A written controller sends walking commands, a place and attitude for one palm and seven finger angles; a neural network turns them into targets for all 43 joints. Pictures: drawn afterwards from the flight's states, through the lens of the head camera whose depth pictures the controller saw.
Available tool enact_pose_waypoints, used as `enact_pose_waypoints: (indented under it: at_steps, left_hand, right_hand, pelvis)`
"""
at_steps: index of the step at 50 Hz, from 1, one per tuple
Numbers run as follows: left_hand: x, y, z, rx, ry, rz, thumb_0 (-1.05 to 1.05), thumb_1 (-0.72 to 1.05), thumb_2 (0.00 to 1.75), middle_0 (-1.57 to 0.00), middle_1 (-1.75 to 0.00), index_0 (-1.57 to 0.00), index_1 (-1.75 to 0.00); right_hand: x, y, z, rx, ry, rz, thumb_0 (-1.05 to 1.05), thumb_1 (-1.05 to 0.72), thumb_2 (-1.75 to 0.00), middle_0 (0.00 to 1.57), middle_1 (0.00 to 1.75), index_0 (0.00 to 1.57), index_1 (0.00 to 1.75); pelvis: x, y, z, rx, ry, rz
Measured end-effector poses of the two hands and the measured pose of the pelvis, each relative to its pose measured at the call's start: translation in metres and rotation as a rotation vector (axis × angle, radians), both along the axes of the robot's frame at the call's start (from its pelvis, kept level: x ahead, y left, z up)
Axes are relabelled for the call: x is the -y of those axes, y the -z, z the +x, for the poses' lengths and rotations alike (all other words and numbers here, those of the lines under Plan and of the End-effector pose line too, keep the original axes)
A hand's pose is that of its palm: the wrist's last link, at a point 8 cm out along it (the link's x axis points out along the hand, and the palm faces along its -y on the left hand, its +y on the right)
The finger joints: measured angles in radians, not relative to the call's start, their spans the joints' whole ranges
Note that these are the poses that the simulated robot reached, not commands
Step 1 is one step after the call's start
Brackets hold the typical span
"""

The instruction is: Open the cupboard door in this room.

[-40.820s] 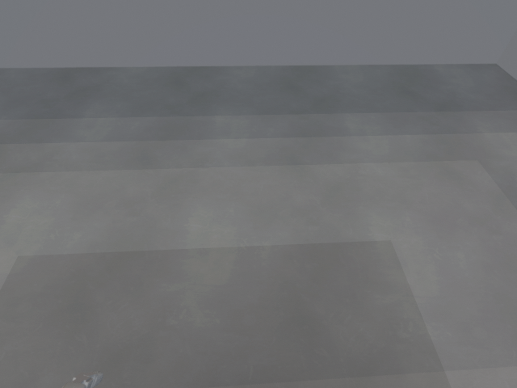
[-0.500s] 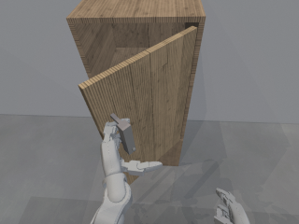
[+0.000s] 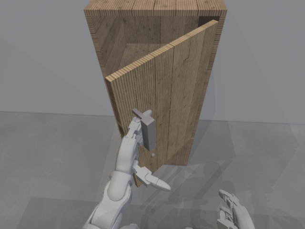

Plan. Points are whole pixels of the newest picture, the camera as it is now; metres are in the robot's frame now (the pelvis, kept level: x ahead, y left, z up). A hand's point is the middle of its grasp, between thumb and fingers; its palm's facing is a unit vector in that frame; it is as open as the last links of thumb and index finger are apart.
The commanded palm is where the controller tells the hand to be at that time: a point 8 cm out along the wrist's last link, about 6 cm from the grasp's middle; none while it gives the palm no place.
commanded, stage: slide the hand sideways off the handle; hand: left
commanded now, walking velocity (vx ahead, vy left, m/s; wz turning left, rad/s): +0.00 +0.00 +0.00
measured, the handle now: (143, 129) +0.35 +0.05 +0.08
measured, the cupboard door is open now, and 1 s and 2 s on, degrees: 48 49 49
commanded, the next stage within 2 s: draw the hand back to the body in 1.02 s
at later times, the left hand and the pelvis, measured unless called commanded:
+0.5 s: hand (147, 162) +0.26 +0.03 +0.08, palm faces -0.11 -0.99 +0.02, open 16.2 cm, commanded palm +0.22 +0.09 +0.08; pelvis +0.02 +0.01 +0.00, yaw -2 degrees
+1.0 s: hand (119, 183) +0.21 +0.09 +0.08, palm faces -0.04 -1.00 -0.02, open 16.2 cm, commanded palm +0.18 +0.14 +0.08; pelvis +0.03 -0.01 -0.01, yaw -1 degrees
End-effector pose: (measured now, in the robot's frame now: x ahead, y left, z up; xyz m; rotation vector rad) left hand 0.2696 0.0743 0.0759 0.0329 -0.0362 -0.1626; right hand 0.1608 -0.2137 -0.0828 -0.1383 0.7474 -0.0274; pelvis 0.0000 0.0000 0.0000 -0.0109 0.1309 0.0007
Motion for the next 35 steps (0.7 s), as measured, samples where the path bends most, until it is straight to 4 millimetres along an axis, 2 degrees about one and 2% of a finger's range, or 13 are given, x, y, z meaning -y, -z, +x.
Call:
enact_pose_waypoints:
  at_steps: [7,13,20,29,35]
  left_hand:
    - [0.007,0.000,-0.006,-0.018,-0.012,-0.065,-0.01,-0.50,0.30,-0.15,-0.33,-0.14,-0.33]
    - [0.008,0.000,-0.007,0.001,-0.014,-0.040,-0.01,-0.50,0.30,-0.13,-0.31,-0.14,-0.31]
    - [-0.003,-0.004,-0.014,-0.012,-0.022,-0.047,-0.01,-0.50,0.30,-0.15,-0.31,-0.15,-0.31]
    - [-0.019,-0.006,-0.038,-0.029,-0.072,-0.048,-0.01,-0.50,0.30,-0.16,-0.31,-0.17,-0.31]
    - [-0.030,-0.004,-0.048,-0.033,-0.071,-0.030,-0.01,-0.50,0.30,-0.17,-0.31,-0.16,-0.31]
  right_hand:
    - [-0.001,-0.003,-0.014,-0.007,0.036,-0.011,0.02,-0.91,-0.90,0.20,0.30,0.20,0.30]
    - [-0.003,-0.004,-0.012,-0.012,0.042,-0.010,0.02,-0.91,-0.90,0.20,0.30,0.20,0.30]
    - [-0.007,-0.010,0.004,0.003,0.034,-0.001,0.02,-0.91,-0.90,0.20,0.30,0.20,0.30]
    - [-0.006,-0.018,0.034,0.067,-0.005,0.000,0.02,-0.90,-0.90,0.20,0.30,0.20,0.30]
    - [-0.001,-0.016,0.045,0.092,-0.018,-0.007,0.02,-0.90,-0.90,0.20,0.30,0.20,0.30]
  pelvis:
    - [-0.010,-0.001,0.002,-0.001,0.020,0.003]
    - [-0.012,0.001,0.006,-0.008,0.031,0.003]
    - [-0.011,-0.001,0.015,-0.011,0.037,0.004]
    - [-0.004,0.002,0.026,-0.025,0.026,0.004]
    - [0.001,0.006,0.029,-0.038,0.020,0.005]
